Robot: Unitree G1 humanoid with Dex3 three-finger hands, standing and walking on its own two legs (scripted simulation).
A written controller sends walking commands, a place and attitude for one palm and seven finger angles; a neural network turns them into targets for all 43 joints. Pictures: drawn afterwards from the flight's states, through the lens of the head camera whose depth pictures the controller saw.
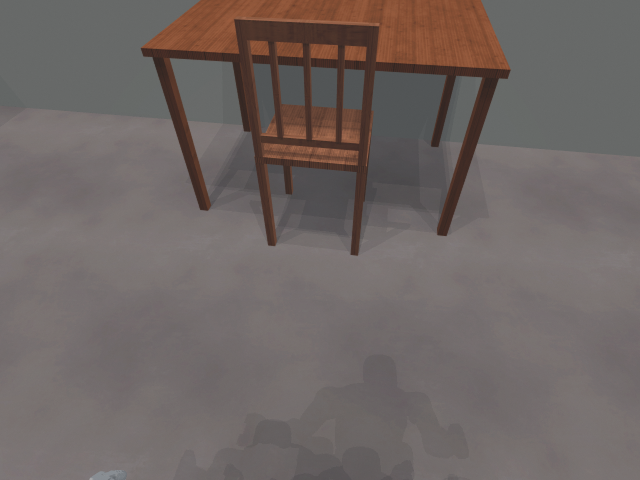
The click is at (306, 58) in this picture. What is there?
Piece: chair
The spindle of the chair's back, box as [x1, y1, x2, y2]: [303, 43, 312, 139]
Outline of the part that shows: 303,43 306,139 311,139 312,129 310,45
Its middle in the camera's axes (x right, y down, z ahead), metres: -0.04 -0.44 +1.17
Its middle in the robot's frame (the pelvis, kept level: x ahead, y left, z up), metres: +1.16 +0.11 -0.07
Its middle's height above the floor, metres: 0.70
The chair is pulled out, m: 0.00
